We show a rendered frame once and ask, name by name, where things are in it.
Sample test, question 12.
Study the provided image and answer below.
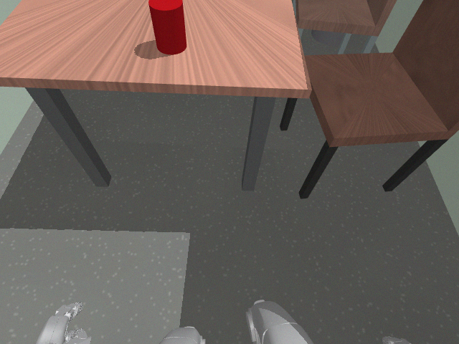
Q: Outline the chair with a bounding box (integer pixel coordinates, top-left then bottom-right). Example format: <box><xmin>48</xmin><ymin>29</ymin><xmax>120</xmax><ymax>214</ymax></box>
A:
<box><xmin>293</xmin><ymin>0</ymin><xmax>397</xmax><ymax>54</ymax></box>
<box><xmin>280</xmin><ymin>0</ymin><xmax>459</xmax><ymax>199</ymax></box>

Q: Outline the table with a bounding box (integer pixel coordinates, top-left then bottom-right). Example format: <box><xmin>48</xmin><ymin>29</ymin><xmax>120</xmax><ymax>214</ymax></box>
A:
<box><xmin>0</xmin><ymin>0</ymin><xmax>312</xmax><ymax>191</ymax></box>

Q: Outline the left robot hand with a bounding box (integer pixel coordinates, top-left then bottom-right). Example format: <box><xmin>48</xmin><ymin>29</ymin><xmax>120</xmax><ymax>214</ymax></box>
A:
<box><xmin>36</xmin><ymin>302</ymin><xmax>91</xmax><ymax>344</ymax></box>

